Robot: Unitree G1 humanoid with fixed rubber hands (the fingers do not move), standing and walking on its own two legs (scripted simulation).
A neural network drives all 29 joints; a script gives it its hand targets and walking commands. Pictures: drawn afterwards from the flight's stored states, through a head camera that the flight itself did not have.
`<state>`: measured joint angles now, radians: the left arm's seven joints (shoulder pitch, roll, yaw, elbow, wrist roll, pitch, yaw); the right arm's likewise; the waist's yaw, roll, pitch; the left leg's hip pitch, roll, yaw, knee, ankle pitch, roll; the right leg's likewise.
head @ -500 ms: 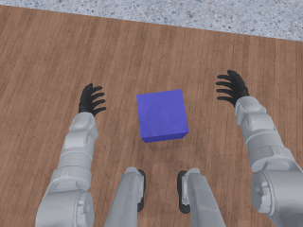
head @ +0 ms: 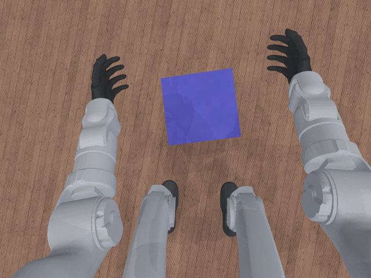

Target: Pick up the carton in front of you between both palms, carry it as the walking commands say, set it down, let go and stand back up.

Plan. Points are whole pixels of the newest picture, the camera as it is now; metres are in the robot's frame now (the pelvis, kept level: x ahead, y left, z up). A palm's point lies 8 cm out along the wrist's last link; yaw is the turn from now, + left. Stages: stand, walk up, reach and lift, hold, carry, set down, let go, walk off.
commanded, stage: reach and lift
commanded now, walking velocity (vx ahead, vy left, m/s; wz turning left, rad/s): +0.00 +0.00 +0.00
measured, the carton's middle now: (200, 112) +0.47 +0.00 -0.47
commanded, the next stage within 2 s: none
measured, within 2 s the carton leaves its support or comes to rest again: leaves its support in 1.42 s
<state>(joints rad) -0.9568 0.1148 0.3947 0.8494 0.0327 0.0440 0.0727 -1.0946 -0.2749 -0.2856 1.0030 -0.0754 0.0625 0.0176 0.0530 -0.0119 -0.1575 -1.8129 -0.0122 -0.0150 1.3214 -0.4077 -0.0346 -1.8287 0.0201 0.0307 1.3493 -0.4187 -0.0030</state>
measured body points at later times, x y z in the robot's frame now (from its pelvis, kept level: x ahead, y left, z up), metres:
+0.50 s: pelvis -0.06 +0.01 -0.20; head +0.30 -0.01 +0.07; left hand +0.46 +0.19 -0.37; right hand +0.50 -0.18 -0.37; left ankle +0.07 +0.13 -0.56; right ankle +0.06 -0.11 -0.56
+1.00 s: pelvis -0.05 +0.00 -0.22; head +0.31 -0.01 +0.04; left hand +0.46 +0.19 -0.40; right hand +0.50 -0.17 -0.41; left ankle +0.07 +0.13 -0.56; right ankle +0.06 -0.11 -0.56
